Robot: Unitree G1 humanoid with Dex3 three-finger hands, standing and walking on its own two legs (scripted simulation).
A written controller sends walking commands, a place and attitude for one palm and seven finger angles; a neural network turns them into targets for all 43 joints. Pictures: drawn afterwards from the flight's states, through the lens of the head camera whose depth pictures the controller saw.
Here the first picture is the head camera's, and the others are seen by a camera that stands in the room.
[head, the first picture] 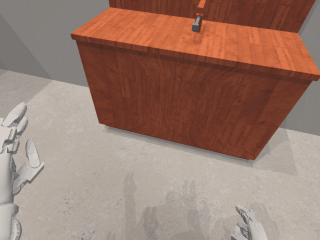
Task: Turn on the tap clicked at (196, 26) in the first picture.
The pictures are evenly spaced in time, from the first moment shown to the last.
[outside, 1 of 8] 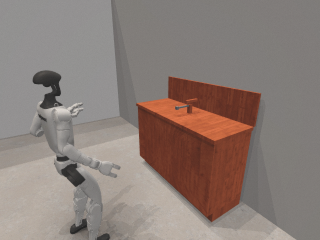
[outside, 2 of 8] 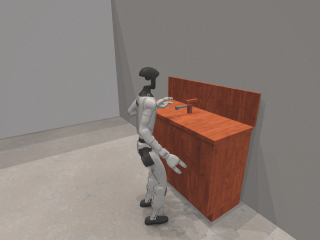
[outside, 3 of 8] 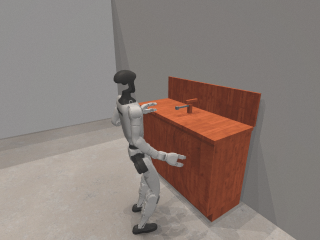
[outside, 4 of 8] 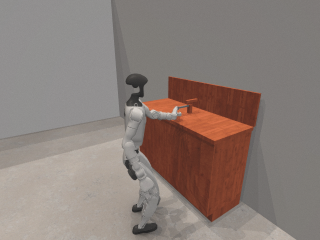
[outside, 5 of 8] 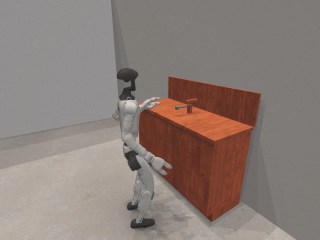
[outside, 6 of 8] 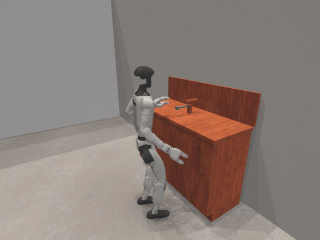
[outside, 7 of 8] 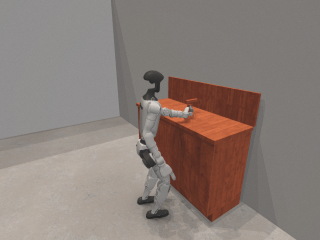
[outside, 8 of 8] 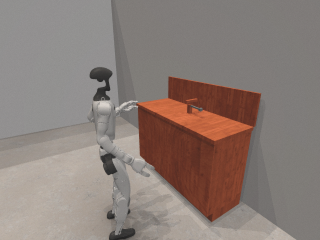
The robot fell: no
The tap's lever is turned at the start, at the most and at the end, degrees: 0 86 86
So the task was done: yes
